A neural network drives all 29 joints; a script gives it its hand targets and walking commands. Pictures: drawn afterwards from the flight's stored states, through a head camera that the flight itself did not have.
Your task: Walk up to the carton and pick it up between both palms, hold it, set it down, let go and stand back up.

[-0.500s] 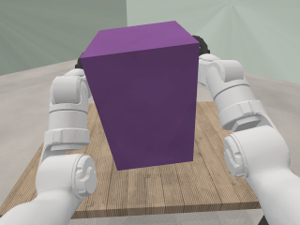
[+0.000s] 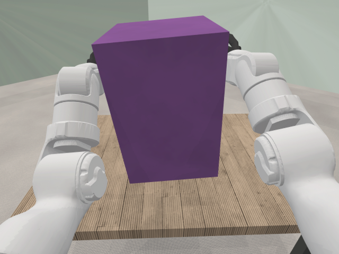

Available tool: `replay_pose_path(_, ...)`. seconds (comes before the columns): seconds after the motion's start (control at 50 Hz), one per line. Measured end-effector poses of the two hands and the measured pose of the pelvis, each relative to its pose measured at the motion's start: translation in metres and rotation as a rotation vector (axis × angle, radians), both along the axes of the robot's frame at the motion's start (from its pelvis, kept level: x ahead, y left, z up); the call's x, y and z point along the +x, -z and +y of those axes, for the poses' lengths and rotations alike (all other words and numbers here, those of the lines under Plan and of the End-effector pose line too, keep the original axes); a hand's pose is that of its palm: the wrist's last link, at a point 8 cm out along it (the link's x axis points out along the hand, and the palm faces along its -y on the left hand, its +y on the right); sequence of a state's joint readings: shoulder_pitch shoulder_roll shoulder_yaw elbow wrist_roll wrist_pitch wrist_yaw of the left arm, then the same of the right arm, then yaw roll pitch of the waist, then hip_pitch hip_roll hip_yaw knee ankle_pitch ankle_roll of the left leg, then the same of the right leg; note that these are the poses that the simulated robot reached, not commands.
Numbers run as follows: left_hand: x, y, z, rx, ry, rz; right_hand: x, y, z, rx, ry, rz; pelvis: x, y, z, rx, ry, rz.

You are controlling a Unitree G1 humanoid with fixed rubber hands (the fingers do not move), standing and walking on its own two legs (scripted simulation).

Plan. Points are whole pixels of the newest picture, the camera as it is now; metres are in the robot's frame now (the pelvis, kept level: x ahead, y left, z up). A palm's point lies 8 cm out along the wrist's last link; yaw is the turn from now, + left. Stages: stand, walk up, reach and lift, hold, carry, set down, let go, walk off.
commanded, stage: hold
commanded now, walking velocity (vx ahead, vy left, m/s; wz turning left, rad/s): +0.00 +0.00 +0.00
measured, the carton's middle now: (166, 99) +0.36 -0.01 +0.29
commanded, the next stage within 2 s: none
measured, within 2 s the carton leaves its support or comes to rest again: neither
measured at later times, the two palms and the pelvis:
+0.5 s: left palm (92, 81) +0.38 +0.15 +0.33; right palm (223, 67) +0.38 -0.13 +0.35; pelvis +0.01 +0.01 +0.00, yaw +0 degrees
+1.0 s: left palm (97, 78) +0.37 +0.14 +0.33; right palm (230, 65) +0.37 -0.14 +0.36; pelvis +0.01 +0.01 +0.00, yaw -1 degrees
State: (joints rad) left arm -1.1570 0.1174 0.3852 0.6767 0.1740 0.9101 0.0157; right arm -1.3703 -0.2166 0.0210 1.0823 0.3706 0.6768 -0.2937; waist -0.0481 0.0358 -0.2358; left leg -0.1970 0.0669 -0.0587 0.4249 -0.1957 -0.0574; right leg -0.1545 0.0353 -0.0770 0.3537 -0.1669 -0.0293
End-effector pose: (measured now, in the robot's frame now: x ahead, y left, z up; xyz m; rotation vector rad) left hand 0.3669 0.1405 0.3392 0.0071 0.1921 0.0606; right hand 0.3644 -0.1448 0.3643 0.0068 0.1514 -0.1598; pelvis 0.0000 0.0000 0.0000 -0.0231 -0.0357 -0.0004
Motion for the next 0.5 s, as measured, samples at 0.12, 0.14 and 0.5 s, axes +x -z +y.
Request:
replay_pose_path(0.12, 0.003, -0.001, 0.001, -0.003, -0.005, -0.004, 0.003, 0.002, 0.001, -0.008, -0.005, -0.002, -0.001, 0.0, -0.002, -0.001, -0.005, 0.014)
replay_pose_path(0.14, 0.003, 0.0, 0.002, -0.004, -0.006, -0.002, 0.004, 0.004, 0.002, -0.008, -0.006, 0.001, 0.0, 0.0, -0.002, -0.001, -0.006, 0.014)
replay_pose_path(0.5, 0.011, 0.014, 0.013, 0.018, -0.005, -0.011, 0.013, 0.01, 0.013, -0.009, -0.009, -0.001, 0.009, 0.0, 0.007, -0.008, -0.007, 0.012)
